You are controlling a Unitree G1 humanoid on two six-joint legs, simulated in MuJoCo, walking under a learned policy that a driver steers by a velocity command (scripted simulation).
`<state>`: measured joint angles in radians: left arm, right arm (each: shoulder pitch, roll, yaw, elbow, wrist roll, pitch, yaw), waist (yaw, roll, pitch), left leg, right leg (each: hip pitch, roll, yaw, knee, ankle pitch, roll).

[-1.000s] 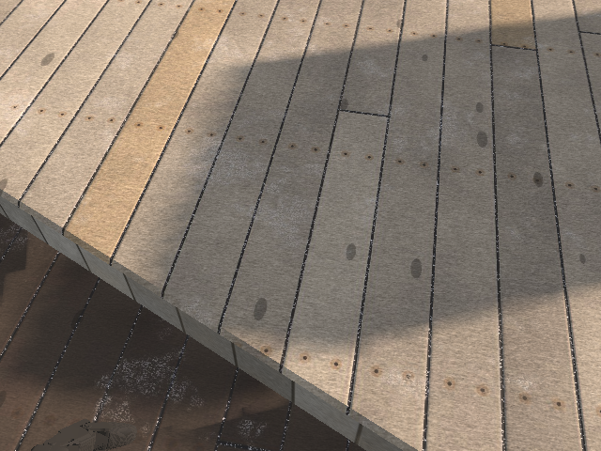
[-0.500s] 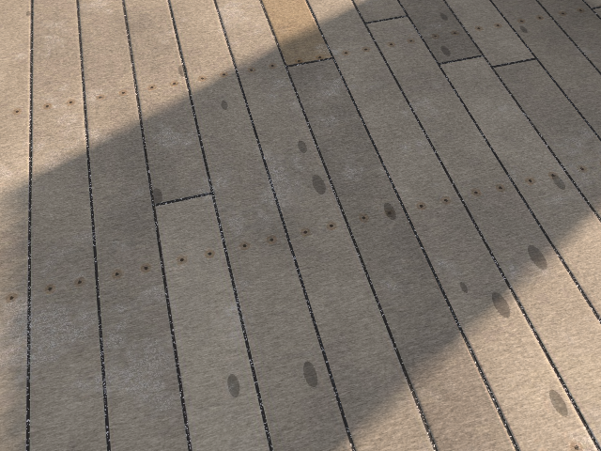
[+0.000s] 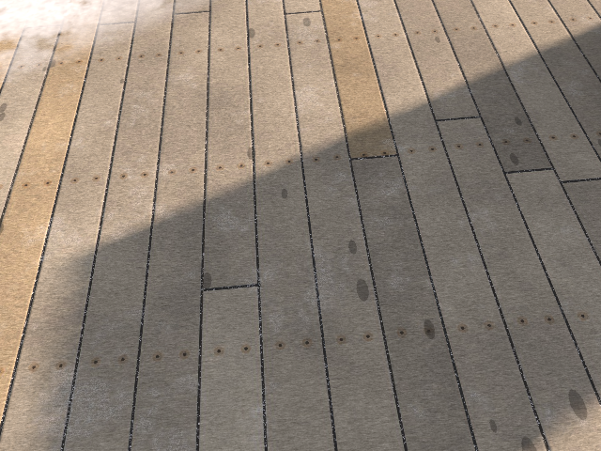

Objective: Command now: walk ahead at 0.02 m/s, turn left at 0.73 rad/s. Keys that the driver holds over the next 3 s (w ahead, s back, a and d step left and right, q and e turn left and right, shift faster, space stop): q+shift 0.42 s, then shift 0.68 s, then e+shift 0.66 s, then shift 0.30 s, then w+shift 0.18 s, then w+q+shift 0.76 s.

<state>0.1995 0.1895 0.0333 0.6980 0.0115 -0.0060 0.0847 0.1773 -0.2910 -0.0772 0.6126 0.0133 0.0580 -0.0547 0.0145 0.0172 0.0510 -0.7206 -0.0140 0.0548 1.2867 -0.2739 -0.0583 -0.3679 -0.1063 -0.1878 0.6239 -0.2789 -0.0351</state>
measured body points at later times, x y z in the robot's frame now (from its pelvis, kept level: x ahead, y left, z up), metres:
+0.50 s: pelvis +0.06 +0.03 +0.01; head +0.10 +0.07 +0.46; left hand +0.14 +0.35 -0.09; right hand +0.32 -0.16 -0.06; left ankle +0.07 +0.12 -0.73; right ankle +0.17 -0.11 -0.67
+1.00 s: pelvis +0.10 +0.00 +0.01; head +0.12 +0.01 +0.46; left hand +0.08 +0.28 -0.10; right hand +0.37 -0.10 -0.09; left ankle +0.05 +0.10 -0.73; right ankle +0.18 -0.08 -0.73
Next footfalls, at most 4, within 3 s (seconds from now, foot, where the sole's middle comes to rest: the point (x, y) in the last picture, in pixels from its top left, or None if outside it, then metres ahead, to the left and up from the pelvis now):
0.22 left None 0.11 0.13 -0.77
0.68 right None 0.21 -0.06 -0.77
0.96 left None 0.09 0.12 -0.77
1.46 right None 0.21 -0.11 -0.77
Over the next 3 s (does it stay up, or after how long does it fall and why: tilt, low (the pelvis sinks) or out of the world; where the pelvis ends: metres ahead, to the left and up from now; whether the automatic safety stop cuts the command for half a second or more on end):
stays up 0.59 0.03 -0.03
